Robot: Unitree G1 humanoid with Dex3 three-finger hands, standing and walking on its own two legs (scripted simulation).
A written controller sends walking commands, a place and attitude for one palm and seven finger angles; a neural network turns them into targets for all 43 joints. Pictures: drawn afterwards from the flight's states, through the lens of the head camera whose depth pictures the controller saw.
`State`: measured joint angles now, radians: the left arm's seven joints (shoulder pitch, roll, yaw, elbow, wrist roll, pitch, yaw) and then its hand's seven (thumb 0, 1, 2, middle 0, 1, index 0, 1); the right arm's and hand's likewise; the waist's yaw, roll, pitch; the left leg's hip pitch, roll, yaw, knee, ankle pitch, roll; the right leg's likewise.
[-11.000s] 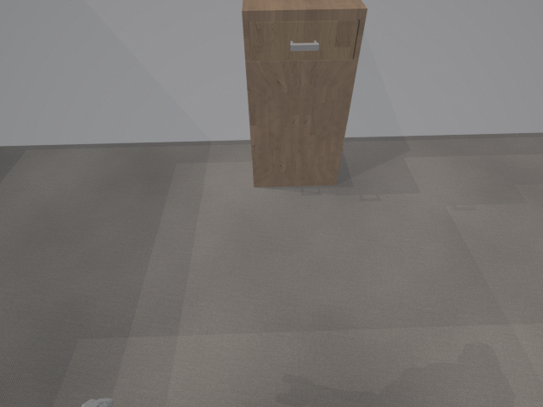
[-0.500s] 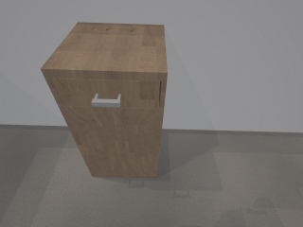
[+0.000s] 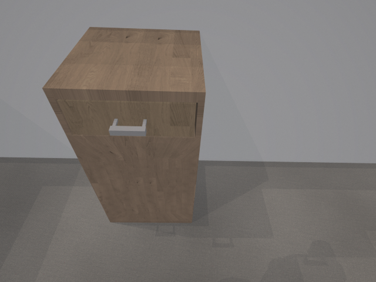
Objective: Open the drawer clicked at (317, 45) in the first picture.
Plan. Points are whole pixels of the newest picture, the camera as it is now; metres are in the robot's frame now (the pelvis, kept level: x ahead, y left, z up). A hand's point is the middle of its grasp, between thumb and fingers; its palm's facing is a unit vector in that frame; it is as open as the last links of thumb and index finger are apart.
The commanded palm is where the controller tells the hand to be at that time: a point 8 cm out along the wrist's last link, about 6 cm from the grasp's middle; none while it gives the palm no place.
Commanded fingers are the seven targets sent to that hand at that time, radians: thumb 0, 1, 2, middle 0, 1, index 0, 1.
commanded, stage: raise the hand with hooked fingers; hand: left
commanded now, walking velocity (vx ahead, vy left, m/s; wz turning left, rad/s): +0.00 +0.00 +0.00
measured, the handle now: (129, 126) +0.54 +0.22 -0.01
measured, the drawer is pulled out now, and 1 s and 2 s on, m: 0.00 0.00 0.00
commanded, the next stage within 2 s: move the hooked fingers above the handle in 1.94 s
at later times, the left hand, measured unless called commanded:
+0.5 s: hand (117, 266) +0.17 +0.16 -0.06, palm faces -0.05 -0.19 -0.98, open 8.8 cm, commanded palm +0.16 +0.20 +0.00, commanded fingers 0.00 0.34 0.66 -0.24 -0.66 -0.24 -0.66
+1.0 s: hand (104, 210) +0.25 +0.20 +0.02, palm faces +0.04 -0.08 -1.00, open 11.8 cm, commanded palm +0.23 +0.20 +0.08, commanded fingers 0.00 -0.24 0.41 -0.28 -1.03 -0.28 -1.03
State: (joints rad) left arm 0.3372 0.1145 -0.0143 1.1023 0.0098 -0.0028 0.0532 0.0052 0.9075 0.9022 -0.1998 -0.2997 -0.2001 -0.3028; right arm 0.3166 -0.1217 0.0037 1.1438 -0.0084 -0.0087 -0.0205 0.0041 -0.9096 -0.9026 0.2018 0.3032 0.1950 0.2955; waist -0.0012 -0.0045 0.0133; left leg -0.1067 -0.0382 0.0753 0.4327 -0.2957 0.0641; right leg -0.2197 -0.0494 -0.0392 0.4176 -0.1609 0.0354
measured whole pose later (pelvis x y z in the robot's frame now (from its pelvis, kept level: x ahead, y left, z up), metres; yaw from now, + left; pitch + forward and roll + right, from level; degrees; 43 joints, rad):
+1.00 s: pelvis +0.02 -0.04 -0.02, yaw -1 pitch +6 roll +1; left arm 0.30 0.39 -0.02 -0.06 1.00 -0.01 0.32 0.00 -0.03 0.51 -0.29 -0.89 -0.29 -0.90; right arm 0.15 -0.25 -0.03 0.63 -0.04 0.09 0.02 0.01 -0.91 -0.90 0.20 0.30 0.20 0.30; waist 0.08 0.06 -0.05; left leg -0.31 -0.01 0.04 0.59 -0.39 0.01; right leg -0.46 0.04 0.00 0.64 -0.30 -0.05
